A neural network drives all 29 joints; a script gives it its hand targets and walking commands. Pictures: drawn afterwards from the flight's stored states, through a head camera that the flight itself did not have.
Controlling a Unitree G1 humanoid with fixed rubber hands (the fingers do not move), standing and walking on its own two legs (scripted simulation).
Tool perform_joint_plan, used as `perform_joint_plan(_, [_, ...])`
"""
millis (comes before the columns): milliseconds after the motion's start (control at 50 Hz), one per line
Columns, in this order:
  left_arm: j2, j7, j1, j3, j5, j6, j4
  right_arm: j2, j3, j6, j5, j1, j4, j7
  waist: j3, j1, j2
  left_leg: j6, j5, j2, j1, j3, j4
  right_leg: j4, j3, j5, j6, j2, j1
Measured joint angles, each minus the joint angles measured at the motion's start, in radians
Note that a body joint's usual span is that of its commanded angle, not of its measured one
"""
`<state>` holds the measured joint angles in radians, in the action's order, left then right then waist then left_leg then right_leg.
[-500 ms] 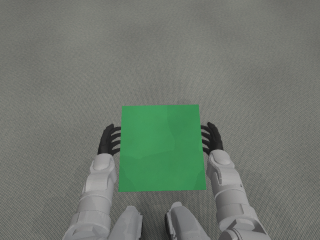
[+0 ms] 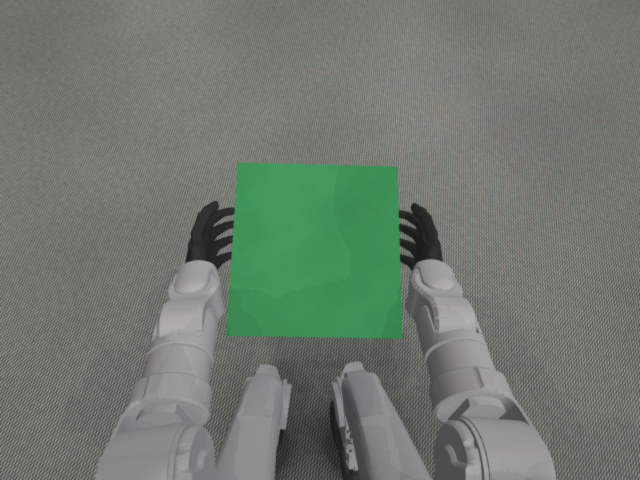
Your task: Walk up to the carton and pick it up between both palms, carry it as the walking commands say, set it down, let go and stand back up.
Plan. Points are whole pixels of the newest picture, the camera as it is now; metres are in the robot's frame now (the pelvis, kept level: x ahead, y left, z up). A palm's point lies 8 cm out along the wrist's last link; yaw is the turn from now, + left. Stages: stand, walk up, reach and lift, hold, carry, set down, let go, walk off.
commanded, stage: set down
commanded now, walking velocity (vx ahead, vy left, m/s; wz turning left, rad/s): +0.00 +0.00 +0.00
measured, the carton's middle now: (315, 263) +0.40 -0.01 -0.14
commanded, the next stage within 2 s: none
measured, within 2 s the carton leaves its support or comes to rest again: neither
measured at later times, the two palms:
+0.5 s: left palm (225, 274) +0.39 +0.13 -0.16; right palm (414, 268) +0.39 -0.16 -0.15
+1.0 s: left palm (244, 288) +0.40 +0.12 -0.29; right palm (399, 281) +0.41 -0.17 -0.29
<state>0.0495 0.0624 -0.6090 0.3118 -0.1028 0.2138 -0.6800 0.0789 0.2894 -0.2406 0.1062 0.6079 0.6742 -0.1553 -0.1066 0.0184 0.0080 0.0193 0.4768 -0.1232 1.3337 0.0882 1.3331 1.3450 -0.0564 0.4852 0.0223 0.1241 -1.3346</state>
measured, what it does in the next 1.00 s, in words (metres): lowers itself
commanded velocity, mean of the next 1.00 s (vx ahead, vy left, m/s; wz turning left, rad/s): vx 0.00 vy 0.00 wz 0.00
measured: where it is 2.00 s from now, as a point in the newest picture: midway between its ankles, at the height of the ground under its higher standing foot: (307, 459)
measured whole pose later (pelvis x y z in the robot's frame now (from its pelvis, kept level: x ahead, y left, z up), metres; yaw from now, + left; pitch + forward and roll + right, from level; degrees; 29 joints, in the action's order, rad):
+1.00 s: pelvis -0.07 +0.00 -0.15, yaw +0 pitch +22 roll +4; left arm -0.11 0.19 -1.03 0.23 0.09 0.36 -0.46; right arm -0.16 0.16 -0.42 -0.11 1.10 0.51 -0.21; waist 0.53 0.05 0.05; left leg 0.07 0.52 -0.16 1.72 0.02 1.84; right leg 1.89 -0.07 0.52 -0.01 0.17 -1.74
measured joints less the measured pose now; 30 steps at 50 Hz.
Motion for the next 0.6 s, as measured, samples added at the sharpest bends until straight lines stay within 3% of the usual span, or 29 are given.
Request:
perform_joint_plan(200, [0.045, 0.092, -0.025, -0.049, 0.050, -0.019, 0.024, -0.077, 0.016, 0.025, -0.038, 0.034, 0.013, 0.072, -0.002, 0.013, -0.028, -0.027, 0.011, -0.032, 0.155, -0.015, 0.099, 0.089, -0.012, 0.025, -0.039, -0.013, -0.139])
perform_joint_plan(320, [0.037, 0.122, -0.033, -0.083, 0.064, -0.016, 0.048, -0.101, 0.011, 0.031, -0.074, 0.067, 0.028, 0.083, 0.012, 0.023, -0.016, -0.033, 0.020, -0.037, 0.224, -0.031, 0.161, 0.152, -0.025, 0.035, -0.056, -0.007, -0.208])
perform_joint_plan(440, [0.034, 0.153, -0.094, -0.086, 0.071, 0.000, 0.045, -0.134, 0.025, 0.036, -0.076, 0.142, 0.075, 0.101, 0.032, 0.022, -0.018, -0.026, 0.015, -0.050, 0.295, -0.028, 0.217, 0.210, -0.017, 0.036, -0.058, -0.009, -0.276])
perform_joint_plan(600, [0.015, 0.159, -0.209, -0.055, 0.058, 0.012, 0.028, -0.170, 0.042, 0.018, -0.074, 0.277, 0.112, 0.107, 0.101, 0.035, -0.031, 0.001, 0.008, -0.060, 0.389, -0.014, 0.298, 0.295, 0.005, 0.030, -0.047, -0.005, -0.372])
